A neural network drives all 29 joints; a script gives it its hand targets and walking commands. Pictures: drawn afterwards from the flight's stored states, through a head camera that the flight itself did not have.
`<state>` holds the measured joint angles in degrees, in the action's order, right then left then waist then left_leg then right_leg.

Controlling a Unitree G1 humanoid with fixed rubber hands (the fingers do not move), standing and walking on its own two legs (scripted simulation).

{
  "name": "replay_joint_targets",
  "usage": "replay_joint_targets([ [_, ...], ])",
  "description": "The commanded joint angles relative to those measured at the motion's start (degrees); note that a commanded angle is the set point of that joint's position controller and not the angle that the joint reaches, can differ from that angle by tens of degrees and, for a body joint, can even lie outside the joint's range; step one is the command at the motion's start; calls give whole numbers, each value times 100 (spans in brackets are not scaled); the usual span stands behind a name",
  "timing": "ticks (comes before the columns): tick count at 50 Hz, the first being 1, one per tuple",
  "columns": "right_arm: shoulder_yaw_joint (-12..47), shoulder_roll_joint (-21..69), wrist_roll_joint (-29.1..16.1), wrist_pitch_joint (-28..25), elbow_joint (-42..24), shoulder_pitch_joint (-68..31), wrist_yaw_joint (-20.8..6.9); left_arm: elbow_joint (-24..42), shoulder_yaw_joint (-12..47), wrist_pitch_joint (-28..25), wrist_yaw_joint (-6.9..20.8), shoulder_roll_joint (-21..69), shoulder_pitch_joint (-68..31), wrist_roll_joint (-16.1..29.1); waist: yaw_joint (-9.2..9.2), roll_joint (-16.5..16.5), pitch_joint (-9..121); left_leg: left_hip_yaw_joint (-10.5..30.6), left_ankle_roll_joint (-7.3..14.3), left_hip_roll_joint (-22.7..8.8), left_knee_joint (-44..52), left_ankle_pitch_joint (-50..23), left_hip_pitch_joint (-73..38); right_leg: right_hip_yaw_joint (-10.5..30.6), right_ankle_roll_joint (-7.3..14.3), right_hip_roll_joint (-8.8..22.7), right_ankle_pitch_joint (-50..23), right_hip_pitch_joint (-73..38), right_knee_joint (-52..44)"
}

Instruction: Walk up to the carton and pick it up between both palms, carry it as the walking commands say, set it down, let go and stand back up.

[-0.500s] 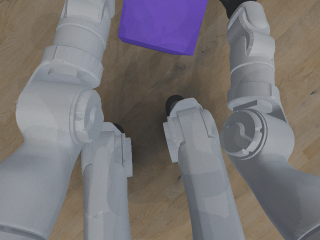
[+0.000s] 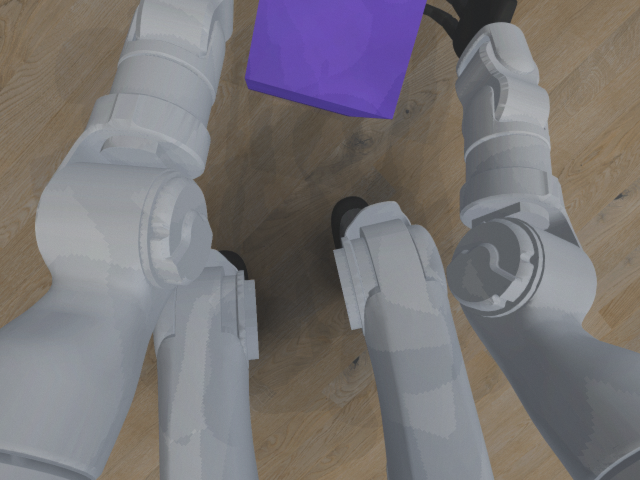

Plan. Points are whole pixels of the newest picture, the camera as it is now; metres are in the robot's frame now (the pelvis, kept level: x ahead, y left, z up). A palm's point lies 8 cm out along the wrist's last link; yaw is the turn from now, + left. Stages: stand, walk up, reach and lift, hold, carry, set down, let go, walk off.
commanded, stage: set down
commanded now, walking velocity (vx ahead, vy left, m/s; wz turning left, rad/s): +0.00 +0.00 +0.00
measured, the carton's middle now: out of the picture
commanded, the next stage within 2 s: none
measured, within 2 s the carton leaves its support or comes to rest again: neither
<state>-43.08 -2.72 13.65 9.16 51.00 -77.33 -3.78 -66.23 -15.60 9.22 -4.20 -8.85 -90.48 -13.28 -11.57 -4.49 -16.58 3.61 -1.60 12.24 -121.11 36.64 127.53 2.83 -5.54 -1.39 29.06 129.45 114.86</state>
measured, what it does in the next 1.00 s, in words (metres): stands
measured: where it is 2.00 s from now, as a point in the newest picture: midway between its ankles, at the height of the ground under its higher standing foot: (297, 300)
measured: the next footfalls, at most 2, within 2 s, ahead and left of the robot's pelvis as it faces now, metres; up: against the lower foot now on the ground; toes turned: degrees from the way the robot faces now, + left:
none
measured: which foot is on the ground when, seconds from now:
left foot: down 0.00-1.00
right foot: down 0.00-1.00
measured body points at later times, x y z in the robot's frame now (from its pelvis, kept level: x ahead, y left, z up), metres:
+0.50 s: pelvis +0.00 +0.00 +0.00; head +0.38 -0.02 +0.23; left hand +0.57 -0.01 -0.20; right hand +0.47 -0.25 -0.21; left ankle +0.08 +0.10 -0.37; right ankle +0.13 -0.15 -0.37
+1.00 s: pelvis -0.01 -0.02 -0.01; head +0.38 -0.03 +0.19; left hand +0.54 +0.02 -0.26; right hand +0.44 -0.29 -0.25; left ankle +0.08 +0.10 -0.37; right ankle +0.13 -0.14 -0.37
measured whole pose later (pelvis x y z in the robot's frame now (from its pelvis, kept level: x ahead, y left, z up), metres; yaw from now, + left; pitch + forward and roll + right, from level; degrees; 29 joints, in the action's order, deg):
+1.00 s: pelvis -0.01 -0.02 -0.01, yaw +1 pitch +37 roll -4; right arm -23.6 -14.3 -8.8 0.6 64.3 -78.4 5.5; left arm -66.1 11.0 6.3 -7.3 -20.4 -89.4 8.0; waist -11.3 -1.6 -30.0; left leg 4.4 -2.1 8.2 -123.8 35.7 124.4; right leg -1.4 -1.8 0.7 28.6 125.8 117.8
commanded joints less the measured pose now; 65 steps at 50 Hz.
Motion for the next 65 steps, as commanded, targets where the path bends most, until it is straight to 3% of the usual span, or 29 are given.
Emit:
replay_joint_targets([
  [1, 1511, 2888, -105, 230, 577, -1762, -737, -208, 1105, 94, 875, 3726, -1245, 185, -397, -986, 4433, -105, 65, -351, 1292, -1818, -1735, -675, 392, -313, -1793, -2335, -305],
  [4, 1461, 2748, -108, 136, 550, -1670, -715, -414, 1127, 111, 874, 3787, -1097, 144, -303, -1244, 4506, -177, 33, -263, 1209, -1783, -1809, -668, 446, -346, -1785, -2285, -244],
  [5, 1438, 2735, -112, 127, 685, -1700, -689, -306, 1197, 86, 866, 3669, -1302, 141, -519, -958, 4448, -33, 100, -294, 1217, -1720, -1775, -717, 377, -335, -1739, -2309, -173],
  [6, 1346, 2689, -126, 111, 521, -1786, -702, -430, 1166, 103, 869, 3709, -1188, 124, -390, -1269, 4423, -96, 50, -323, 1303, -1676, -1797, -731, 406, -316, -1665, -2278, -238],
  [7, 1430, 2610, -76, 104, 602, -1762, -665, -647, 1003, 124, 876, 3693, -1024, 67, -450, -822, 4282, -29, 88, -265, 1250, -1502, -1597, -698, 399, -281, -1592, -2340, -251],
  [11, 1352, 2628, -41, 112, 655, -1683, -631, -553, 1002, 125, 918, 3723, -1105, 93, -470, -960, 4174, -76, 76, -318, 1286, -1484, -1433, -679, 401, -334, -1647, -2471, -295],
  [17, 1381, 2626, -169, 103, 631, -1684, -576, -535, 814, 61, 871, 3183, -1018, -66, -151, -968, 4244, -314, 59, -267, 1150, -1265, -1386, -575, 350, -335, -1638, -2663, -368],
  [18, 1342, 2398, -149, 17, 464, -1746, -529, -406, 1039, 59, 888, 3262, -1232, 77, -366, -1043, 4358, -216, 64, -296, 1187, -1288, -1535, -644, 381, -304, -1607, -2558, -328],
  [20, 1243, 2230, -171, 10, 538, -1631, -467, -247, 1043, 8, 854, 2955, -1323, 103, -351, -1111, 4246, -224, 40, -369, 1177, -1356, -1471, -570, 377, -298, -1718, -2751, -368],
  [21, 1138, 2172, -58, 33, 919, -1379, -455, -419, 885, -14, 816, 2718, -1089, 12, -356, -725, 4116, -150, 83, -375, 1234, -1401, -1301, -658, 285, -330, -1691, -2718, -343],
  [22, 1105, 2018, -119, -13, 803, -1366, -424, -407, 965, -7, 802, 2774, -1042, 14, -420, -1081, 4240, -150, 57, -418, 1198, -1469, -1652, -672, 327, -264, -1610, -2466, -293],
  [27, 1072, 1274, -205, -274, 629, -1484, -203, -406, 1047, -64, 635, 2208, -983, 75, -456, -710, 4502, -132, 26, -406, 1168, -1516, -1760, -779, 244, -256, -1878, -2834, -262],
  [31, 866, 51, -392, -583, 559, -1250, 189, 97, 1309, -171, 308, 1155, -1155, 356, -604, -940, 4981, -140, -72, -424, 1105, -1611, -2327, -824, 269, -225, -1922, -2858, -314],
  [33, 880, -453, -587, -723, 360, -1233, 363, 411, 1387, -254, 124, 587, -1217, 485, -589, -843, 5106, -28, -76, -586, 1188, -1897, -2440, -847, 241, -185, -2156, -2927, -296],
  [34, 771, -858, -673, -835, 390, -1135, 476, 666, 1664, -304, 14, 300, -1420, 755, -962, -803, 5316, 24, -93, -604, 1113, -2048, -2665, -890, 236, -159, -2362, -3004, -286],
  [35, 783, -1237, -778, -903, 551, -927, 657, 671, 1654, -363, -157, -328, -1443, 791, -786, -893, 5548, -41, -110, -588, 987, -2106, -2845, -809, 239, -157, -2413, -3186, -209],
  [36, 926, -1450, -913, -994, 720, -806, 757, 721, 1711, -385, -208, -451, -1400, 964, -967, -632, 5583, -12, -116, -560, 1006, -1996, -2781, -849, 213, -149, -2480, -3214, -224],
  [38, 1057, -1762, -1209, -1005, 754, -929, 918, 747, 1784, -435, -392, -961, -1656, 1011, -841, -974, 5688, -62, -135, -665, 822, -1930, -2820, -794, 227, -154, -2485, -3029, -226],
  [40, 1320, -1648, -1597, -1101, 434, -1158, 938, 1339, 2099, -529, -408, -1069, -2072, 1438, -1084, -795, 6081, -83, -110, -672, 732, -2173, -3006, -724, 243, -93, -2900, -3377, -258],
  [46, 2016, -1499, -2273, -1120, 595, -1479, 930, 946, 2776, -587, -304, -984, -2276, 2243, -916, -782, 5968, -121, -18, -766, 518, -1730, -2531, -524, 294, 29, -2855, -3820, -258],
  [49, 2507, -1089, -2775, -1086, -208, -1823, 916, 1839, 2856, -646, -290, -996, -2467, 2315, -620, -1020, 7040, -268, 40, -710, 396, -2127, -3269, -378, 310, -24, -3207, -4456, -278],
  [50, 2348, -1457, -2636, -1036, -44, -1614, 979, 1755, 2589, -595, -346, -1357, -2403, 2209, -778, -656, 7399, -310, 7, -694, 386, -1962, -3096, -503, 244, -35, -3234, -4804, -230],
  [53, 2555, -1461, -2935, -885, -556, -1708, 1048, 2033, 2683, -463, -403, -1353, -2420, 2242, -835, -859, 8262, -390, 5, -718, 332, -1904, -3732, -553, 268, -34, -3322, -5241, -244],
  [54, 2587, -1452, -2986, -853, -1109, -1869, 1128, 1736, 2550, -376, -398, -1385, -2181, 2274, -769, -536, 8663, -473, 68, -667, 280, -1652, -3524, -505, 252, -50, -3335, -5916, -341],
  [55, 2680, -1381, -2856, -709, -227, -1410, 1122, 1509, 2448, -317, -385, -1340, -2189, 2197, -682, -476, 7913, -522, 19, -657, 418, -1269, -3248, -558, 230, -63, -2860, -5480, -371],
  [56, 2630, -1410, -2795, -678, -755, -1584, 1172, 1599, 2219, -269, -386, -1591, -2111, 2081, -527, -423, 7905, -555, 63, -635, 471, -1170, -3109, -522, 241, -95, -2698, -5467, -483],
  [61, 1881, -1782, -1872, -490, -361, -931, 1450, 1504, 2034, -39, -436, -1671, -1996, 2030, -1196, -441, 7712, -368, -22, -564, 1005, -724, -3441, -809, 303, -169, -2042, -5140, -706],
  [64, 1644, -1825, -1587, -573, -378, -875, 1495, 864, 1976, 2, -454, -1522, -1623, 2012, -1364, -177, 7544, -208, 2, -580, 1172, -956, -3600, -1038, 245, -165, -2046, -4581, -698],
  [65, 1834, -1646, -1671, -559, -368, -859, 1456, 848, 2025, -25, -418, -1423, -1653, 2082, -1196, -235, 7277, -287, 18, -580, 1153, -1115, -3505, -963, 273, -183, -2087, -4498, -805],
])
